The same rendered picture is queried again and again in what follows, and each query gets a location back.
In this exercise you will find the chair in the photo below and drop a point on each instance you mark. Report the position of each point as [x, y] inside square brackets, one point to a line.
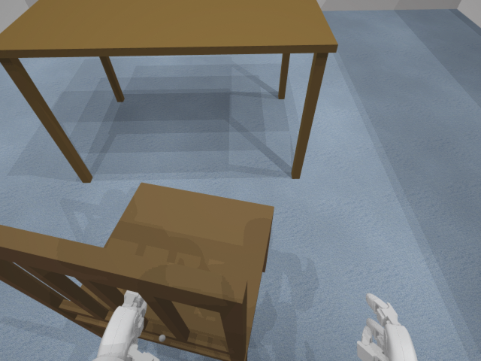
[195, 259]

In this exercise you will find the table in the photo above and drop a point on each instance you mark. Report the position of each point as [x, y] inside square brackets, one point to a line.
[82, 28]

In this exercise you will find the robot right hand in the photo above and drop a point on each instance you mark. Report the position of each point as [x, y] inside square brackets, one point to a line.
[393, 341]

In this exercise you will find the robot left hand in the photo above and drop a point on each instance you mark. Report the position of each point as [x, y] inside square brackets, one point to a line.
[124, 328]

